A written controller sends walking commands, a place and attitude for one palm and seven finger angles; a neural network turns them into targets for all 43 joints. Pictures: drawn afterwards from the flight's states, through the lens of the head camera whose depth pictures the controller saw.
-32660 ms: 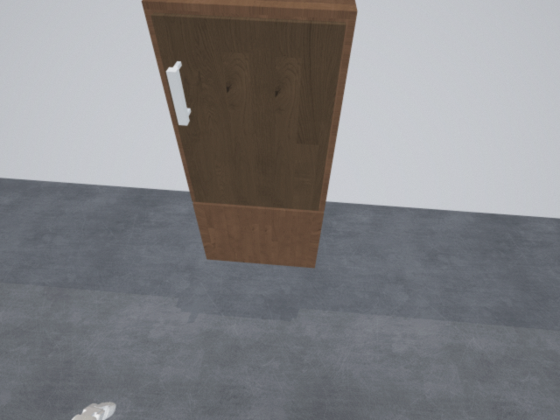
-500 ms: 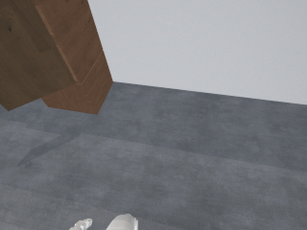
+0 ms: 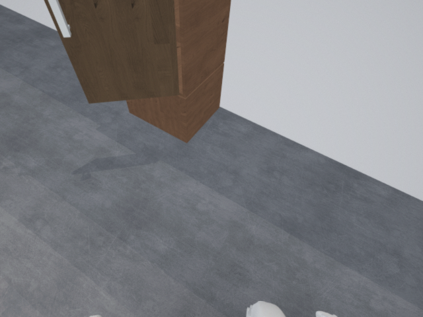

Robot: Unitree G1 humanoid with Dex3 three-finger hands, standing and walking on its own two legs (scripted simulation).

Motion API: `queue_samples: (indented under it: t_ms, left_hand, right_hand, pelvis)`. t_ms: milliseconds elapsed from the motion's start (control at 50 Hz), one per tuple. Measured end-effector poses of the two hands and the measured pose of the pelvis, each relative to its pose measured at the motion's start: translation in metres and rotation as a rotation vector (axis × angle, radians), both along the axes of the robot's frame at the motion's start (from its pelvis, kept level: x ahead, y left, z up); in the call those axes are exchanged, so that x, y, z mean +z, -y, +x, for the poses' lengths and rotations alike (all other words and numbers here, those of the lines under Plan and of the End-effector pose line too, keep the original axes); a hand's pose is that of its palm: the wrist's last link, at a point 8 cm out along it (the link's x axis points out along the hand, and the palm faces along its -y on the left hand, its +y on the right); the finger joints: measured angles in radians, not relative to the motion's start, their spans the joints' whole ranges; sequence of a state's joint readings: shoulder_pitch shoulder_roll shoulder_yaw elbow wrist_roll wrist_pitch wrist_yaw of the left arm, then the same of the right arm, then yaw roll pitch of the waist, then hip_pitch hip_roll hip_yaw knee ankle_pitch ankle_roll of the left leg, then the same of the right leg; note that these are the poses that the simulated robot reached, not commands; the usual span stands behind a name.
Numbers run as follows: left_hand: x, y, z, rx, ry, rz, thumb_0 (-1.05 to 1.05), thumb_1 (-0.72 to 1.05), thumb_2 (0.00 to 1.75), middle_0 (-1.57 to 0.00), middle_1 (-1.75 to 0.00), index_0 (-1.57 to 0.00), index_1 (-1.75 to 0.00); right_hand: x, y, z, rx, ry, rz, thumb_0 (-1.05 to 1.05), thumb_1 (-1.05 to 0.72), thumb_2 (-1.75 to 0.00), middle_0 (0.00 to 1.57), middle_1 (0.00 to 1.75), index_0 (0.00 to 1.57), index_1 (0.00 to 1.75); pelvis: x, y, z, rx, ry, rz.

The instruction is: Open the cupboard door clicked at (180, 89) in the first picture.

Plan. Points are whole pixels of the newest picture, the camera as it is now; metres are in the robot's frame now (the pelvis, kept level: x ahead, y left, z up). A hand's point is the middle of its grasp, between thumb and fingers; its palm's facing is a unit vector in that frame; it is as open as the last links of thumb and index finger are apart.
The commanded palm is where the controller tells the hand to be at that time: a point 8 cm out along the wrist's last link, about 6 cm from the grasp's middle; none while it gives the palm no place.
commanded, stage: turn to face it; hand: left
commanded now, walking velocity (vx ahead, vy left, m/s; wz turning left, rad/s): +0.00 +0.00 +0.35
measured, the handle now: (59, 11) +0.96 +0.59 +0.04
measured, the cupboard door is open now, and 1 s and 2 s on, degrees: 44 44 44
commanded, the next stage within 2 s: take the last steps up to it in 0.34 s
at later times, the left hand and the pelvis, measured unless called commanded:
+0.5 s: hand out of the picture +0.05 +0.12 -0.15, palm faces +0.22 -0.94 -0.27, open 7.2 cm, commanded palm none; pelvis +0.01 -0.08 +0.00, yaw +12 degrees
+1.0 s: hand out of the picture -0.13 +0.13 -0.17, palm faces +0.48 -0.87 -0.16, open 7.3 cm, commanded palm none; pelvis +0.05 +0.04 -0.01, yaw +20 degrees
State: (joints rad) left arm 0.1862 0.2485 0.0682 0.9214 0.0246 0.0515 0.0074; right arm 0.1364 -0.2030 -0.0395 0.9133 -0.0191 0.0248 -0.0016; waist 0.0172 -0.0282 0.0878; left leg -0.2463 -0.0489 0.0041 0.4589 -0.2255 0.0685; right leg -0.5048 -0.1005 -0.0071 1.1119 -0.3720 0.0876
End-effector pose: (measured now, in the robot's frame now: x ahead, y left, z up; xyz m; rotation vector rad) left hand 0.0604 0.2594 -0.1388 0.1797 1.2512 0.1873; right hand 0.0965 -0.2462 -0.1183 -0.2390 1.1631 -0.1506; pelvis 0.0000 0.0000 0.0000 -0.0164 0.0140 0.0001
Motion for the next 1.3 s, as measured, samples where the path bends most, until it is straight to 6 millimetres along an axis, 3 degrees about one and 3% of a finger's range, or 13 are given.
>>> queue_samples:
  t_ms: [140,280,460,600,700,820,900,960,1020,1080,1120,1200,1300]
  left_hand:
    - [0.008,0.023,0.026,-0.002,0.064,0.001,0.00,0.91,0.90,-0.19,-0.30,-0.20,-0.30]
    - [0.014,0.062,0.034,0.010,0.120,0.033,0.00,0.91,0.90,-0.20,-0.30,-0.20,-0.30]
    - [0.024,0.094,-0.017,0.138,0.074,0.039,0.00,0.93,0.90,-0.20,-0.30,-0.21,-0.30]
    - [0.020,0.102,-0.078,0.266,0.001,0.022,0.00,0.93,0.90,-0.20,-0.30,-0.21,-0.30]
    - [0.017,0.113,-0.136,0.376,-0.110,-0.020,0.00,0.92,0.90,-0.20,-0.30,-0.20,-0.30]
    - [0.019,0.124,-0.197,0.487,-0.273,-0.089,0.00,0.91,0.90,-0.20,-0.30,-0.20,-0.30]
    - [0.019,0.120,-0.218,0.533,-0.362,-0.142,0.00,0.91,0.90,-0.20,-0.30,-0.20,-0.30]
    - [0.012,0.105,-0.221,0.550,-0.410,-0.183,0.00,0.91,0.90,-0.20,-0.30,-0.20,-0.30]
    - [-0.006,0.077,-0.210,0.533,-0.438,-0.212,0.00,0.91,0.90,-0.20,-0.30,-0.20,-0.30]
    - [-0.014,0.033,-0.169,0.488,-0.388,-0.185,0.01,0.91,0.90,-0.20,-0.30,-0.20,-0.30]
    - [-0.015,0.000,-0.128,0.452,-0.305,-0.152,0.01,0.91,0.90,-0.20,-0.30,-0.20,-0.30]
    - [-0.009,-0.061,-0.034,0.358,-0.117,-0.079,0.01,0.92,0.90,-0.19,-0.30,-0.20,-0.30]
    - [0.004,-0.111,0.074,0.266,0.069,-0.017,0.00,0.92,0.90,-0.19,-0.30,-0.20,-0.30]
  right_hand:
    - [-0.015,0.004,-0.031,-0.018,-0.092,0.046,0.00,-0.90,-0.90,0.20,0.30,0.21,0.30]
    - [-0.045,0.033,-0.055,-0.033,-0.186,0.097,0.00,-0.90,-0.90,0.20,0.30,0.21,0.30]
    - [-0.040,0.063,-0.040,0.029,-0.235,0.098,0.01,-0.91,-0.90,0.20,0.29,0.20,0.30]
    - [-0.033,0.061,-0.004,0.146,-0.220,0.072,0.00,-0.91,-0.90,0.20,0.29,0.20,0.30]
    - [-0.026,0.038,0.039,0.243,-0.170,0.068,0.01,-0.91,-0.90,0.20,0.29,0.20,0.30]
    - [-0.014,-0.017,0.102,0.358,-0.077,0.084,0.01,-0.91,-0.90,0.20,0.29,0.20,0.30]
    - [-0.009,-0.070,0.142,0.434,-0.014,0.101,0.01,-0.91,-0.90,0.20,0.29,0.20,0.30]
    - [-0.009,-0.113,0.166,0.476,0.032,0.113,0.01,-0.91,-0.90,0.20,0.29,0.20,0.30]
    - [-0.017,-0.147,0.179,0.476,0.088,0.112,0.00,-0.91,-0.90,0.20,0.29,0.20,0.30]
    - [-0.019,-0.159,0.165,0.428,0.059,0.100,0.00,-0.91,-0.90,0.20,0.29,0.20,0.30]
    - [-0.020,-0.159,0.146,0.382,0.004,0.088,0.00,-0.90,-0.90,0.20,0.30,0.20,0.30]
    - [-0.014,-0.137,0.125,0.262,-0.041,0.021,-0.03,-0.95,-0.90,0.21,0.30,0.21,0.30]
    - [-0.016,-0.121,0.083,0.180,-0.204,-0.022,-0.02,-0.94,-0.90,0.20,0.30,0.20,0.30]
  pelvis:
    - [0.000,0.015,0.003,0.044,0.001,0.011]
    - [-0.011,0.047,0.005,0.088,-0.002,0.040]
    - [0.001,0.073,0.007,0.188,0.022,0.068]
    - [0.003,0.077,0.010,0.252,0.018,0.063]
    - [0.006,0.065,0.014,0.292,0.013,0.061]
    - [0.008,0.037,0.024,0.330,0.006,0.058]
    - [0.005,0.009,0.035,0.346,0.002,0.051]
    - [-0.001,-0.019,0.046,0.350,-0.003,0.040]
    - [-0.016,-0.049,0.058,0.348,-0.002,0.025]
    - [-0.014,-0.069,0.069,0.333,0.006,0.033]
    - [-0.008,-0.080,0.078,0.324,0.007,0.034]
    - [-0.001,-0.100,0.096,0.301,0.007,0.041]
    - [0.000,-0.116,0.125,0.284,0.006,0.047]
